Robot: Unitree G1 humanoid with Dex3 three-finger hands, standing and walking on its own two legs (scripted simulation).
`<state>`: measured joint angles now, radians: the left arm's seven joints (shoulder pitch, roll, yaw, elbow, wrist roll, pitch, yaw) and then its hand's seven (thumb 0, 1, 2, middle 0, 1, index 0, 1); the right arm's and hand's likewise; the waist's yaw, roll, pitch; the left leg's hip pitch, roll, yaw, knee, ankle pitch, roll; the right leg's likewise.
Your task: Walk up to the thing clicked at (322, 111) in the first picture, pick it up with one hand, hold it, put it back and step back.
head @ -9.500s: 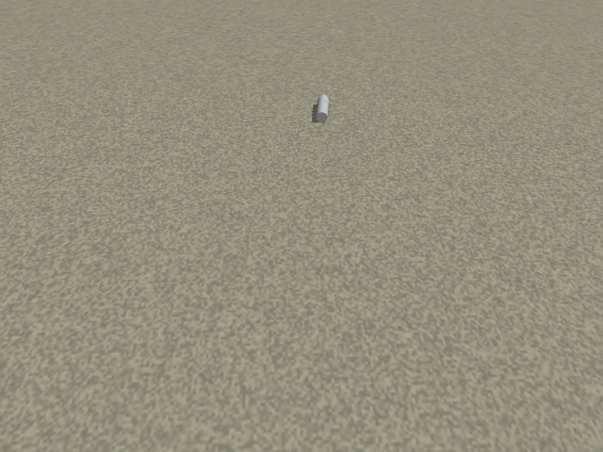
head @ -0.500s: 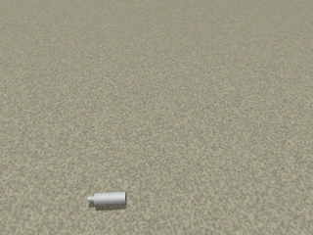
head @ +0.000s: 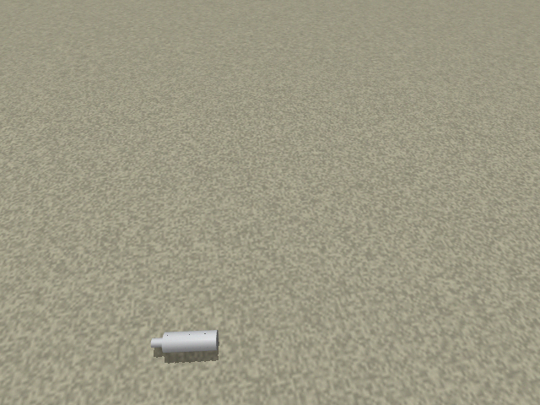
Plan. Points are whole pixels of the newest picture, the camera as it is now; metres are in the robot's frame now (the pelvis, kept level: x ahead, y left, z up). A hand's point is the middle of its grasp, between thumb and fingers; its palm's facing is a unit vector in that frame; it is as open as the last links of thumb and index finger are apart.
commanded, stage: walk up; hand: left
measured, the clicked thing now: (184, 341) +0.45 +0.29 -0.75
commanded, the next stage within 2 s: stand in 1.28 s
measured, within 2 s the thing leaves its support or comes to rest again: neither
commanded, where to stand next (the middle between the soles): +0.07 +0.01 m, yaw +2 degrees
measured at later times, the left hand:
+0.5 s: hand out of the picture +0.10 +0.26 -0.16, palm faces +0.01 -0.94 -0.34, open 7.4 cm
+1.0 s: hand out of the picture +0.09 +0.26 -0.16, palm faces +0.02 -0.94 -0.34, open 7.4 cm
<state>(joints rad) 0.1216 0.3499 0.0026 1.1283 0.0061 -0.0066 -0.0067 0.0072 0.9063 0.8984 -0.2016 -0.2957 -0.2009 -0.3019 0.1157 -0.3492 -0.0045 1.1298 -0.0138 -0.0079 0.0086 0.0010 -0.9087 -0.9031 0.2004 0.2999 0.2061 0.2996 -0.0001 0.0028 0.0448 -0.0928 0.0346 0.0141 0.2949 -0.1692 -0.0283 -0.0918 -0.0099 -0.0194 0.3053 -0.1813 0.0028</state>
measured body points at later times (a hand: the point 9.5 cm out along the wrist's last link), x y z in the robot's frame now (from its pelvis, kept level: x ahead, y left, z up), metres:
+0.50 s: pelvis +0.02 +0.01 +0.00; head +0.03 +0.01 +0.45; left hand +0.10 +0.31 -0.13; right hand +0.10 -0.30 -0.13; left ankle +0.00 +0.14 -0.75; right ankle -0.01 -0.12 -0.75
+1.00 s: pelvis +0.02 +0.00 +0.00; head +0.03 +0.00 +0.45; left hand +0.09 +0.31 -0.13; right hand +0.10 -0.30 -0.13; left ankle +0.00 +0.14 -0.75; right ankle -0.01 -0.12 -0.75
